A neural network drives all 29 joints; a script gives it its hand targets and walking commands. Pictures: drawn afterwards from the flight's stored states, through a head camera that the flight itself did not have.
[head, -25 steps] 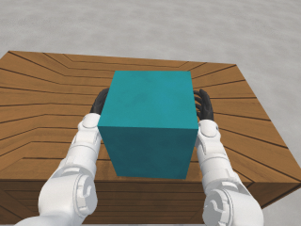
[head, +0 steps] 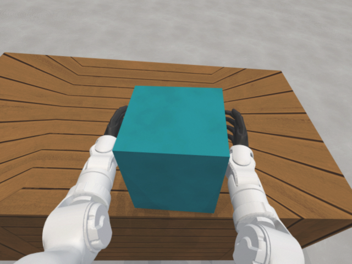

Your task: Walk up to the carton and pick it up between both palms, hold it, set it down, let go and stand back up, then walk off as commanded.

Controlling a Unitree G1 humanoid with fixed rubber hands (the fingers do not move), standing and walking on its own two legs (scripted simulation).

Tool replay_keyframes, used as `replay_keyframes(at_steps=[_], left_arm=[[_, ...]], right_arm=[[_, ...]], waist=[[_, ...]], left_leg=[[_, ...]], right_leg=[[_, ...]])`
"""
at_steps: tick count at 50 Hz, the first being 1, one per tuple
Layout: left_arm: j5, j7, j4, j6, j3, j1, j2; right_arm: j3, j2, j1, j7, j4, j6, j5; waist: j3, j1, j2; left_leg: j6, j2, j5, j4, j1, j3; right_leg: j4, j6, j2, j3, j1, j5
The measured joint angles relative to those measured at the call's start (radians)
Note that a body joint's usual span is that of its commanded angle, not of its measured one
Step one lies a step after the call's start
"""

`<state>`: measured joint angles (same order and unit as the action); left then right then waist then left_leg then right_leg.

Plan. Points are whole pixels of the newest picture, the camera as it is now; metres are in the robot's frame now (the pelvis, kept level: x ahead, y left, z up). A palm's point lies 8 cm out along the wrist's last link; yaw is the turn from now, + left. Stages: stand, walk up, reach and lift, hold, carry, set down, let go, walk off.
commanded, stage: set down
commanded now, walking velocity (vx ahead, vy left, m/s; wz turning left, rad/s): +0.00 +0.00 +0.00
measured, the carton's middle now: (175, 151) +0.39 +0.02 +0.03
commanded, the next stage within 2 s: none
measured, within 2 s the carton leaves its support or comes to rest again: rests again in 0.90 s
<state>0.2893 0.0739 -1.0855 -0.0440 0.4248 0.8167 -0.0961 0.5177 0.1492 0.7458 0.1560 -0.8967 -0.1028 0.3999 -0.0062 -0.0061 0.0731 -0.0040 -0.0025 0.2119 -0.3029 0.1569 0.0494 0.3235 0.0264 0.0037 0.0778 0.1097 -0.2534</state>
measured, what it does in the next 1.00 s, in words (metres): stands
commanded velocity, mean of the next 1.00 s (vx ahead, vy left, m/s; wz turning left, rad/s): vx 0.00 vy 0.00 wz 0.00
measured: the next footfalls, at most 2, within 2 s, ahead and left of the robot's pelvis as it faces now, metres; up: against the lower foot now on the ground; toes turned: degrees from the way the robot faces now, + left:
none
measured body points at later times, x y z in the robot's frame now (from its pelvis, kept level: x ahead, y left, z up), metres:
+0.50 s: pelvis +0.01 -0.01 +0.00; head +0.11 +0.01 +0.44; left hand +0.44 +0.17 +0.02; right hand +0.43 -0.14 +0.03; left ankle -0.04 +0.11 -0.74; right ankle -0.08 -0.13 -0.75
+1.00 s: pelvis +0.00 +0.00 +0.00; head +0.09 +0.03 +0.43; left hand +0.43 +0.18 +0.01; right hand +0.42 -0.12 +0.03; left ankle -0.04 +0.11 -0.75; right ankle -0.08 -0.13 -0.75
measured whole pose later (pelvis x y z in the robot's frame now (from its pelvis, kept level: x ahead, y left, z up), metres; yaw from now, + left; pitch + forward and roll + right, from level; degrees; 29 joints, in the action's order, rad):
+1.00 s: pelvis +0.00 +0.00 +0.00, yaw +0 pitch +14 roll +0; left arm 0.29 0.06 -1.21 -0.28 0.48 0.87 -0.11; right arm 0.58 0.15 0.75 0.16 -0.95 -0.31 0.46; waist -0.04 -0.01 0.05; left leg -0.01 0.00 0.21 -0.37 0.40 0.05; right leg 0.32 0.03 0.01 0.06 0.32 -0.24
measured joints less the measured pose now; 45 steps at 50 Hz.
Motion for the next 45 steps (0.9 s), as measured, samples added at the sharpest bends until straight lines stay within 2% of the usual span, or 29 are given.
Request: replay_keyframes(at_steps=[12,24,31,37,45], left_arm=[[0.000,0.000,-0.002,-0.023,0.001,0.001,0.000],[0.000,-0.016,-0.008,-0.154,0.001,0.014,-0.003],[0.000,-0.013,-0.087,-0.217,0.038,0.034,-0.005],[0.000,-0.013,-0.108,-0.236,0.042,0.041,-0.010],[0.000,-0.014,-0.126,-0.241,0.050,0.052,-0.012]], right_arm=[[0.023,0.004,-0.001,0.002,-0.017,-0.044,0.037],[0.051,0.005,0.000,0.014,-0.046,-0.205,0.057],[0.051,0.006,-0.013,0.019,-0.047,-0.215,0.058],[0.051,0.006,-0.011,0.019,-0.047,-0.219,0.058],[0.051,0.004,-0.005,0.016,-0.047,-0.211,0.058]], waist=[[0.001,0.000,0.000],[-0.017,0.000,-0.021],[-0.029,0.000,-0.029],[-0.030,0.000,-0.027],[-0.030,0.000,-0.025]], left_leg=[[-0.002,0.000,0.006,-0.004,0.058,0.000],[0.014,-0.002,-0.023,-0.069,0.223,0.000],[-0.014,-0.002,-0.028,-0.053,0.229,0.000],[-0.003,-0.002,-0.021,-0.047,0.229,0.000],[-0.006,-0.002,-0.004,-0.052,0.232,0.000]], right_leg=[[0.000,0.002,0.001,-0.003,0.056,0.000],[0.000,-0.005,0.002,-0.007,0.187,0.003],[0.000,-0.005,0.001,-0.013,0.199,0.003],[0.000,-0.005,0.001,-0.014,0.202,0.003],[0.000,0.000,0.001,-0.014,0.204,0.008]])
